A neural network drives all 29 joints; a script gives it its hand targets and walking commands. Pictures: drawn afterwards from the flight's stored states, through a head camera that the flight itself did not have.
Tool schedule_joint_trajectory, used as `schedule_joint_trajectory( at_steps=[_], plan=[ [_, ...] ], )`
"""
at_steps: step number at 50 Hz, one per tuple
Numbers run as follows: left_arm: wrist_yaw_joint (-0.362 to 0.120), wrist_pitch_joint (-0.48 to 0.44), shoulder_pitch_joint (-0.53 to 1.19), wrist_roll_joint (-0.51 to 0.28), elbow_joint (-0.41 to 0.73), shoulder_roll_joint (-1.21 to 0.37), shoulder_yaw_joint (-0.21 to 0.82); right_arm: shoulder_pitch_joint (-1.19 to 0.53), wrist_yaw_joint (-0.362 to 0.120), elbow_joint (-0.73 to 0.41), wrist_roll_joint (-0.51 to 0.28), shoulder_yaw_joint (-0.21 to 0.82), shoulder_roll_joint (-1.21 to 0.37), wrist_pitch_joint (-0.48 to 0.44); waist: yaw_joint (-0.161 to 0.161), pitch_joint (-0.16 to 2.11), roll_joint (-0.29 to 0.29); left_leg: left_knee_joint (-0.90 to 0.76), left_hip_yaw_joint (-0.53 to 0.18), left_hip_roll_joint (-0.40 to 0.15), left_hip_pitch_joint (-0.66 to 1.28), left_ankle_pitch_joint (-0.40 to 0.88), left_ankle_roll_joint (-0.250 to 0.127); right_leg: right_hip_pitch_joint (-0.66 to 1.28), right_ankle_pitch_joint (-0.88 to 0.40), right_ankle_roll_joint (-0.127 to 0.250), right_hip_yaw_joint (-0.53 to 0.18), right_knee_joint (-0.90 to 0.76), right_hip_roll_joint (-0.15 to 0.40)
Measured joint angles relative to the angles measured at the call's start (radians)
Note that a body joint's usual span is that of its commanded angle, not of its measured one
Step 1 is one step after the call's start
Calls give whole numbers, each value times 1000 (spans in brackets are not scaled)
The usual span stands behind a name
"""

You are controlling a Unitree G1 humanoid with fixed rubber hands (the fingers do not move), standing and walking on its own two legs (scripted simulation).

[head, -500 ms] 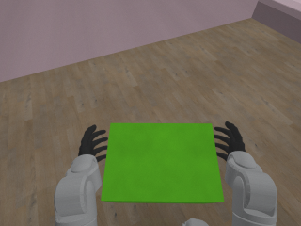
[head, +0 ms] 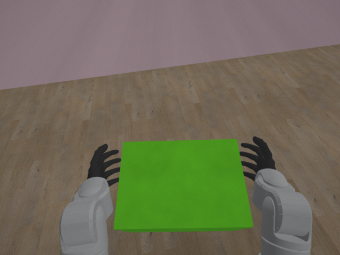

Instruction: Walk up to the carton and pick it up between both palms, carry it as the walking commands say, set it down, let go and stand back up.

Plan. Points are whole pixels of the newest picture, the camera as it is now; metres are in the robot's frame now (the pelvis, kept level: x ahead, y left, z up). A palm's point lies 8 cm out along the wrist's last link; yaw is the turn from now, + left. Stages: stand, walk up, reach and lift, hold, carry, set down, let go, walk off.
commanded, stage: carry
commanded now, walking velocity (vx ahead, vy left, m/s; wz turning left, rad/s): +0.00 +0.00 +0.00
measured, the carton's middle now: (180, 188) +0.27 +0.00 +0.01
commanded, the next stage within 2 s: none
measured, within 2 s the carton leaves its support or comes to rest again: neither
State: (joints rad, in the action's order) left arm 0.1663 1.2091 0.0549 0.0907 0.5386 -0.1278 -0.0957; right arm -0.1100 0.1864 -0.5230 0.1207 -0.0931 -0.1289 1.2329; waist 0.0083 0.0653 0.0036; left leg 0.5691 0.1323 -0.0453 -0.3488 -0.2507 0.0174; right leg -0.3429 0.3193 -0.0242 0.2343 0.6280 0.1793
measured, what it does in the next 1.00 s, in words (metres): walks backwards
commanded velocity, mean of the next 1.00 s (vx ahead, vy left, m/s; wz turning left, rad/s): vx -0.11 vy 0.00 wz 0.00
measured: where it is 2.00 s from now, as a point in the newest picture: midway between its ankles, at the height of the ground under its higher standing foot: outside the picture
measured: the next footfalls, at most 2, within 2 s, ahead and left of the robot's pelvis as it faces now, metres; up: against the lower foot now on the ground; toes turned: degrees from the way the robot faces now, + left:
right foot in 1.04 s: -0.09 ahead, -0.08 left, +0.00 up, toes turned +3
left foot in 1.22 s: -0.07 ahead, +0.13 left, +0.00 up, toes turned -5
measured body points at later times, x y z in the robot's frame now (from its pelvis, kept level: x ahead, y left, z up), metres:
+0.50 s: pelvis -0.07 +0.01 +0.00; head -0.06 +0.01 +0.45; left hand +0.20 +0.18 +0.09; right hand +0.21 -0.16 +0.09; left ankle +0.01 +0.12 -0.73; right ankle +0.00 -0.11 -0.73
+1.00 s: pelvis -0.12 +0.01 -0.01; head -0.16 +0.01 +0.44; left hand +0.15 +0.17 +0.07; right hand +0.14 -0.17 +0.07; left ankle +0.01 +0.13 -0.73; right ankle -0.13 -0.09 -0.71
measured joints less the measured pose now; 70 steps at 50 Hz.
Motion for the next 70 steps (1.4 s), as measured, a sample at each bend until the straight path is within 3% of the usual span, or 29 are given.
schedule_joint_trajectory(
  at_steps=[2,5,9,11,14,28,34,39,43,46,48,50,52,56,58,60,65,70],
  plan=[
    [3,7,7,2,-16,1,-10,1,-5,34,5,4,-1,-14,2,-1,-34,-34,10,22,15,-5,-18,-20,31,-26,-24,43,17],
    [6,24,7,6,-29,1,-13,8,-11,63,8,6,0,-18,7,-9,-45,-33,0,28,13,3,-39,-44,145,-48,-97,104,-27],
    [8,26,29,11,-32,0,-5,5,-22,55,16,-6,-1,-24,13,-10,-38,-51,-6,27,10,27,-44,-18,37,-48,-114,2,-66],
    [7,20,43,13,-37,-1,-1,-2,-26,48,18,-16,-1,-29,14,-10,-29,-42,-7,25,2,29,-42,3,-79,-25,-109,-67,-74],
    [2,16,60,16,-53,-2,-2,-10,-26,44,24,-23,-1,-21,10,-9,-1,-33,-10,14,-6,35,-41,1,-85,4,-104,-73,-85],
    [-7,22,76,16,-75,-3,-17,-29,-15,51,26,-27,-3,0,0,-24,-2,-31,2,-4,-88,109,-36,-95,-148,25,-113,-53,-96],
    [-2,20,67,15,-67,-3,-10,-25,-15,49,20,-29,-3,-3,-4,-20,-5,-37,11,-13,-113,59,-19,-116,-155,26,-102,-81,-94],
    [-7,22,79,26,-81,-4,-14,-38,-16,70,19,-35,-4,-6,-10,-18,-6,28,4,-17,-135,-21,-30,-124,-159,30,-92,-69,-90],
    [-11,28,89,37,-102,-5,-17,-49,-18,96,20,-44,-5,-5,-21,-13,-5,90,-24,-13,-155,-40,-53,-147,-83,23,-80,-4,-87],
    [-12,22,89,39,-136,-5,-17,-47,-18,122,24,-49,-4,-5,-38,2,11,62,-43,-21,-158,105,-53,-188,51,8,-95,222,-116],
    [-26,-9,99,64,-246,-5,-20,-53,-36,226,51,-65,-6,-36,-39,37,18,11,-31,-31,-152,154,-41,-161,93,19,-111,325,-144],
    [-24,-31,106,66,-303,-5,-28,-56,-38,281,57,-74,-7,-59,-28,60,16,-42,-7,-30,-147,157,-31,-61,115,33,-118,190,-163],
    [-11,-37,100,42,-237,-5,-28,-52,-30,224,39,-62,-5,-71,-2,56,3,-43,17,-21,-167,110,-25,26,79,43,-135,-23,-172],
    [-12,-62,69,30,-209,-3,-24,-31,-27,194,37,-40,-3,-84,27,48,25,79,-37,-5,-174,-1,1,27,-38,74,-134,-79,-180],
    [-20,-68,68,39,-221,-3,-25,-31,-31,207,45,-37,-2,-90,28,56,24,97,-49,1,-137,-15,-5,29,-52,74,-136,-102,-178],
    [-31,-97,89,54,-281,-5,-37,-53,-35,265,56,-50,-4,-116,20,66,28,6,-47,-6,-60,32,-7,21,-53,72,-131,-101,-181],
    [-11,-102,76,18,-179,-3,-27,-45,-15,165,15,-44,-5,-119,0,27,7,-63,-43,0,-23,61,-18,9,-62,69,-126,-96,-171],
    [-22,-95,65,45,-230,-2,-26,-38,-31,231,38,-41,-4,-121,-6,36,0,-73,-37,-2,-6,70,-21,30,-80,60,-130,-119,-173]
  ],
)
